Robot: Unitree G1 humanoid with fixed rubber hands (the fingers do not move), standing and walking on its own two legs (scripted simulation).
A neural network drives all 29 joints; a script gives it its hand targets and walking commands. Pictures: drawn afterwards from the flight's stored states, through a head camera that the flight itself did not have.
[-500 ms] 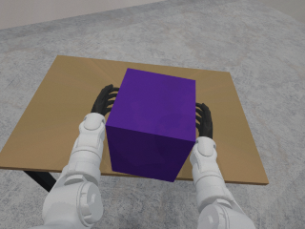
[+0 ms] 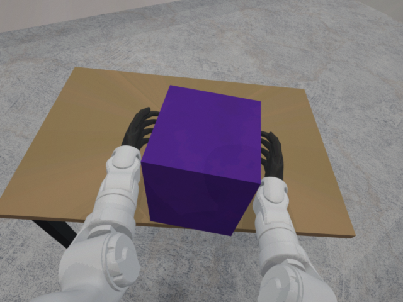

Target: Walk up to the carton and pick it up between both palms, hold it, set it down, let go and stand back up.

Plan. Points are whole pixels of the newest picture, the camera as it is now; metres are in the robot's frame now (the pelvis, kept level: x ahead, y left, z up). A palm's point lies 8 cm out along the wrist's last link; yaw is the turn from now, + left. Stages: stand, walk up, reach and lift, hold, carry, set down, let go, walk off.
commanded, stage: set down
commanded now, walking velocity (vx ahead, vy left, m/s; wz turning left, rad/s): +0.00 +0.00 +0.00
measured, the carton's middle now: (202, 164) +0.42 +0.02 +0.00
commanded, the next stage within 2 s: none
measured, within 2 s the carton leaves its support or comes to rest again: neither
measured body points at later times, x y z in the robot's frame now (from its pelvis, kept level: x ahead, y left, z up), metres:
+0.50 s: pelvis +0.00 +0.00 +0.00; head +0.06 +0.03 +0.44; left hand +0.43 +0.16 +0.05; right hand +0.39 -0.13 +0.05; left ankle +0.01 +0.10 -0.75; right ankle -0.02 -0.13 -0.75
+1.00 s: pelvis +0.00 +0.00 +0.00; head +0.06 +0.03 +0.44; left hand +0.43 +0.17 +0.05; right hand +0.40 -0.13 +0.05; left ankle +0.01 +0.10 -0.75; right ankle -0.02 -0.13 -0.75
